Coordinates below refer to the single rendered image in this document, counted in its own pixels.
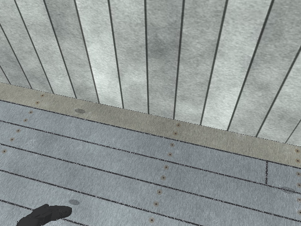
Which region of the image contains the robot left hand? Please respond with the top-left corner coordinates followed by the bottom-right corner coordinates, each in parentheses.
top-left (16, 204), bottom-right (72, 226)

